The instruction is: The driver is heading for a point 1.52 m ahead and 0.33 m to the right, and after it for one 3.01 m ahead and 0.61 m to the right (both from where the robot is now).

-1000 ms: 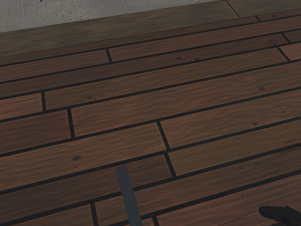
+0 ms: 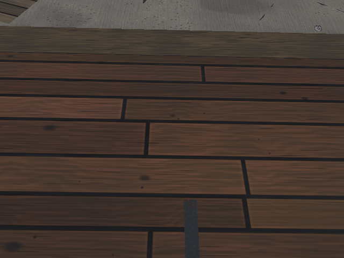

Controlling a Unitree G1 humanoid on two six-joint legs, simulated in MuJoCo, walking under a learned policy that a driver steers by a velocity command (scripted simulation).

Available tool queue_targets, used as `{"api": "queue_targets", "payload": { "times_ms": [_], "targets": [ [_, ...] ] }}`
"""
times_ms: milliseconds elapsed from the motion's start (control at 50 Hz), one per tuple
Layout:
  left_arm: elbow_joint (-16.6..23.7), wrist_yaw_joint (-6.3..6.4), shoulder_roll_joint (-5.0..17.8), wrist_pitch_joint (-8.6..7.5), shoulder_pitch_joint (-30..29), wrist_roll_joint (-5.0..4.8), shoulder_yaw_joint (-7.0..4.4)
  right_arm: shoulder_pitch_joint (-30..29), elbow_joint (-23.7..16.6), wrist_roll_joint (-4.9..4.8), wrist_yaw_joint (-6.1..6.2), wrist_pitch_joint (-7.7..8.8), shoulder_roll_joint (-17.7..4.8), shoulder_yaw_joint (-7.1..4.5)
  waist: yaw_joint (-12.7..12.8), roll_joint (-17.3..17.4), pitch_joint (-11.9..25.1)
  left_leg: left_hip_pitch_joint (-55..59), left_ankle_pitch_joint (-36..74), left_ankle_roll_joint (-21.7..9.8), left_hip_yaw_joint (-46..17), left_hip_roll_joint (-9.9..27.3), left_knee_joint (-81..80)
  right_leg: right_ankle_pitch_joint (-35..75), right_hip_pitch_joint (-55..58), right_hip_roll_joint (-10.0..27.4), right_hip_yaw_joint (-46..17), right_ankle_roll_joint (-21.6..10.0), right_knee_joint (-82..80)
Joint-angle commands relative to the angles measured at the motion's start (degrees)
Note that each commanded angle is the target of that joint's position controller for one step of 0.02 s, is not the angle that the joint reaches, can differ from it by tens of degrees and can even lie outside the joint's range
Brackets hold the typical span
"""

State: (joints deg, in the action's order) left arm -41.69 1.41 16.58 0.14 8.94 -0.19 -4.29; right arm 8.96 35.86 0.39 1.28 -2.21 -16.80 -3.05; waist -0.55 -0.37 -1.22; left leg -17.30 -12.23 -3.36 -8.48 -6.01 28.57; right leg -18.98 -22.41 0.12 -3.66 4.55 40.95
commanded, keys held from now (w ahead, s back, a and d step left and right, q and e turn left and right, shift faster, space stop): e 0.02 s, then w+e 0.70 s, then w+q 0.28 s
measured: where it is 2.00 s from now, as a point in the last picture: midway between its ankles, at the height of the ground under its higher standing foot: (229, 158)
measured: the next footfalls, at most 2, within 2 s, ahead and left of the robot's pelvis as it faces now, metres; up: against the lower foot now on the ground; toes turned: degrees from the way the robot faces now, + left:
right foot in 0.04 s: +0.05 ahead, -0.15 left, +0.00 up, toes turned +2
right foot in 0.72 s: +0.34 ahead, -0.25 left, +0.00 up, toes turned -24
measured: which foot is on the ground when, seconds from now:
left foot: down 0.00-0.74, up 0.76-1.00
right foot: up 0.00-0.02, down 0.04-0.30, up 0.32-0.70, down 0.72-1.00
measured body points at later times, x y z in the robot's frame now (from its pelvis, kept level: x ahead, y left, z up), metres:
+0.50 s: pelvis +0.10 -0.02 +0.00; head +0.12 -0.01 +0.45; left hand +0.32 +0.20 -0.10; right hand +0.07 -0.31 -0.11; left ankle +0.03 +0.10 -0.74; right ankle +0.12 -0.18 -0.66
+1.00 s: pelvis +0.34 -0.17 +0.01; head +0.35 -0.19 +0.46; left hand +0.52 +0.04 -0.10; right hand +0.35 -0.48 -0.10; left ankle +0.51 -0.03 -0.65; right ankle +0.30 -0.23 -0.74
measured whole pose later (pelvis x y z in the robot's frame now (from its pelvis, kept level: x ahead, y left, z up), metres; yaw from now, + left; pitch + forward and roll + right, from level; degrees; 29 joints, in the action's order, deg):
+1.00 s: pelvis +0.34 -0.17 +0.01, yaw -21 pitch +0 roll -1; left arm -42.4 -1.9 14.5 -5.6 16.7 0.9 -2.8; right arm 13.1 43.5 -1.5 0.5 3.0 -17.8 -3.1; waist 1.2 2.5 -1.9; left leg -40.6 -5.9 0.9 -5.3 7.5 60.0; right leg -10.3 -7.3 -5.3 4.4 -5.6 17.1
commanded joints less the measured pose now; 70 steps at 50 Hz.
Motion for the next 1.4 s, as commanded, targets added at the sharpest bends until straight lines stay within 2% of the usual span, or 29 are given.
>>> {"api": "queue_targets", "payload": {
  "times_ms": [20,80,120,160,280,300,320,340,380,440,620,700,720,740,760,780,800,820,860,960,1080,1180,1240,1280,1300,1320,1340,1360,1400],
  "targets": [
    [3.1,-1.12,1.7,-1.55,0.6,0.28,0.13,-1.3,-2.2,0.35,-0.54,0.9,-3.3,0.05,1.0,7.6,6.1,2.0,6.5,-7.2,-11.1,14.0,-6.2,8.2,11.0,1.2,1.5,-1.8,-14.3],
    [3.8,-0.76,9.1,-1.48,0.4,0.92,-0.77,5.5,-0.7,2.04,-1.05,2.47,-3.8,-0.01,-4.2,-4.5,4.2,-4.6,-17.0,0.4,0.0,3.1,-0.4,4.9,14.0,7.8,-8.4,-9.1,-17.3],
    [2.6,-0.82,9.6,-1.41,4.6,0.52,-1.23,-1.9,-2.1,0.06,-0.52,3.71,-5.8,-0.9,0.7,-12.1,-2.0,-5.4,-13.9,3.2,7.8,1.1,10.0,-25.0,5.3,13.0,-22.5,-15.6,-29.4],
    [2.2,-0.31,9.4,-1.71,5.5,0.02,-1.02,-4.0,-2.7,-0.78,-0.63,4.96,-5.3,-1.23,1.3,-13.8,-5.1,-7.0,-13.7,2.8,6.6,2.7,12.2,-23.2,4.7,14.4,-27.1,-16.8,-31.7],
    [4.9,0.59,7.1,-0.8,2.7,-1.4,-0.95,3.9,0.8,-1.27,-2.12,7.83,-3.1,-2.24,-3.3,-8.1,2.5,16.3,0.0,1.2,7.4,4.5,-6.8,-9.0,0.0,4.4,-17.2,-11.9,-22.5],
    [6.6,0.36,4.1,-1.12,-0.1,-1.09,-0.12,11.0,2.2,-1.27,-1.56,7.61,-5.0,-2.96,-6.4,-3.9,4.7,25.4,-4.3,-0.1,2.1,10.3,-7.9,-9.8,-8.0,1.7,-14.3,-9.5,-13.6],
    [9.0,0.12,0.1,-1.79,0.1,-1.91,0.97,15.5,3.2,-0.21,-1.29,7.27,-9.6,-3.94,-6.6,9.7,5.5,31.1,-19.2,-5.1,-15.2,21.0,-14.2,-9.6,-19.5,-3.9,-5.4,-6.6,1.9],
    [10.4,0.05,3.3,-2.55,-0.8,-2.37,0.3,14.9,3.6,0.21,-1.54,7.36,-10.9,-4.51,-5.8,12.5,-0.1,26.2,-26.0,-10.9,-27.0,30.0,-18.2,-13.2,-27.4,-0.2,-4.9,-6.1,12.3],
    [8.1,-0.74,5.1,-2.89,1.8,-2.34,-0.54,11.8,3.2,-0.37,-0.93,7.91,-5.6,-2.95,-3.3,6.6,-4.1,25.2,-20.9,-9.8,-19.6,26.7,-18.8,-5.7,-31.7,2.9,-6.2,-6.5,21.6],
    [7.7,-2.11,3.5,-3.18,0.8,-1.53,-0.19,9.8,3.7,0.09,-0.83,7.89,-4.8,-2.48,-2.8,5.1,-3.9,22.5,1.2,-6.3,-4.2,21.6,-19.4,4.1,-30.2,4.6,-4.1,-5.8,23.2],
    [13.2,-5.37,1.5,-3.5,-10.9,-1.61,1.57,12.4,8.3,-1.36,-0.71,7.09,-9.9,-2.95,-4.6,4.9,-5.9,16.7,18.6,-4.2,13.6,20.4,-19.6,16.7,-15.6,3.3,6.3,-6.3,-1.4],
    [11.1,-5.17,7.9,-2.59,2.2,-1.37,-1.82,11.6,8.6,-1.77,-0.07,5.77,-12.8,-3.61,5.3,7.1,4.8,18.7,54.8,-1.2,19.0,20.3,3.4,11.8,6.7,-4.6,11.0,-12.6,-5.7],
    [8.8,-4.08,11.0,-1.86,11.9,-1.56,-3.67,12.0,7.8,-1.6,0.25,5.95,-12.0,-3.15,10.2,5.1,9.4,8.9,49.1,0.7,19.5,18.4,17.3,12.4,22.7,-4.7,7.8,-14.7,-6.9],
    [7.5,-2.68,15.2,-1.38,15.5,-1.67,-4.11,16.4,6.1,0.92,-0.28,6.55,-3.9,-0.71,6.8,-10.1,14.9,-12.0,-3.1,3.1,18.7,12.2,38.4,10.3,42.3,9.7,-15.1,-19.9,-8.1],
    [9.4,-2.91,15.1,-2.34,15.7,-1.16,-3.23,19.4,5.6,-0.43,-1.27,8.41,-3.7,0.48,5.6,-12.6,28.4,-21.5,-22.6,3.7,5.8,5.2,52.1,-3.6,49.3,22.1,-46.2,-29.0,-20.1],
    [8.6,-3.41,10.6,-2.98,14.5,-0.4,-2.17,11.3,4.7,-3.14,-1.64,9.1,-9.7,-1.38,8.6,-4.4,21.7,-26.1,-16.9,3.2,2.1,8.2,54.2,-6.2,43.7,20.1,-39.8,-24.6,-23.9],
    [7.9,-3.46,9.6,-3.49,11.1,-0.43,-1.64,7.6,3.0,-3.96,-1.61,9.41,-9.0,-1.02,6.7,-4.0,12.1,-27.2,-11.9,2.3,3.8,10.6,50.7,-2.9,33.5,18.4,-30.1,-22.2,-24.7],
    [7.7,-3.41,8.0,-4.04,7.1,-0.28,-1.05,6.9,3.8,-2.98,-1.0,9.28,-7.9,-0.77,4.0,0.2,7.5,-24.1,-7.4,2.2,4.0,13.5,46.5,3.4,23.9,16.0,-23.0,-20.1,-25.1],
    [7.5,-3.6,5.3,-5.15,3.0,0.87,-0.25,10.9,5.6,-2.21,-0.98,7.51,-7.5,-1.15,-0.3,-3.2,4.8,-16.7,-2.3,2.5,3.0,16.1,42.5,11.5,13.3,12.5,-13.9,-19.0,-28.2],
    [3.3,-3.14,5.4,-7.18,4.3,1.16,-0.56,8.1,6.1,-1.84,-0.57,5.07,-4.7,-1.0,-0.1,-2.0,-0.5,-20.9,6.9,4.6,1.6,15.0,33.8,19.5,9.8,10.7,-1.8,-17.6,-33.4],
    [0.7,-1.76,6.7,-6.82,6.1,0.81,-0.56,0.0,4.0,-1.71,-2.3,6.39,-2.6,-0.39,3.3,-1.5,-2.8,-21.8,22.6,3.9,4.3,11.9,14.5,24.1,16.3,10.1,6.8,-13.4,-34.8],
    [-2.2,-1.14,8.0,-4.58,10.3,0.14,-1.11,-7.1,-0.6,-1.52,-4.51,6.61,-1.4,0.46,6.0,-0.4,-4.9,-28.3,15.3,1.6,7.8,10.7,7.5,33.9,29.3,14.2,9.1,-13.5,-30.2],
    [-1.9,-0.23,10.3,-2.99,9.0,-0.15,-1.59,-5.7,-2.5,-1.5,-5.46,6.32,-2.9,-0.21,3.3,-3.2,-1.1,-21.4,5.8,-1.2,13.2,6.4,6.6,58.3,32.1,14.6,11.4,-12.3,-21.2],
    [-1.4,0.56,11.6,-2.22,8.0,-0.11,-1.8,4.4,-1.3,-1.59,-5.03,5.85,-7.0,-2.31,-2.7,-5.0,5.7,-6.4,2.6,-4.4,14.9,2.3,6.0,70.5,29.2,13.6,12.9,-10.8,-5.8],
    [-0.7,0.8,11.1,-2.46,6.6,-0.32,-1.39,14.0,0.5,-1.71,-4.14,5.63,-10.3,-4.04,-8.5,-2.5,10.5,9.9,7.1,-7.2,10.7,3.1,1.3,61.4,19.7,11.3,13.9,-8.7,8.4],
    [1.9,-0.06,4.5,-4.01,12.1,1.2,0.81,18.4,1.1,-1.61,-3.15,5.36,-16.9,-5.75,-5.5,10.7,17.4,34.2,4.3,-16.8,-16.1,18.4,2.0,18.2,-6.2,2.2,13.1,-4.9,31.2],
    [2.4,-1.33,4.0,-6.4,11.2,1.23,1.76,18.6,0.0,-1.57,-3.09,5.92,-14.6,-4.74,-5.4,10.5,25.4,43.0,0.4,-22.7,-40.1,25.5,-7.0,-14.2,-18.2,-5.3,0.2,-4.4,41.5],
    [4.2,-2.34,8.0,-7.86,4.7,-1.31,0.59,17.5,0.0,-0.96,-2.99,6.06,-11.0,-3.71,-7.5,6.3,19.6,39.8,-1.3,-18.9,-32.5,23.7,-9.5,-10.3,-23.7,-1.2,-4.3,-5.7,42.2],
    [5.6,-2.23,7.3,-8.73,1.4,-0.57,0.92,9.6,-1.1,-1.45,-2.93,6.04,-8.1,-2.81,-2.6,-1.8,6.9,21.8,6.9,-15.0,-19.2,19.1,-11.5,-2.7,-21.9,3.5,-2.1,-6.0,31.2]
  ]
}}
Over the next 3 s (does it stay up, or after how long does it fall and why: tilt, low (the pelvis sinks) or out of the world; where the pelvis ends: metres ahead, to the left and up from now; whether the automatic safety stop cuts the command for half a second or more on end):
stays up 1.40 -0.36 0.00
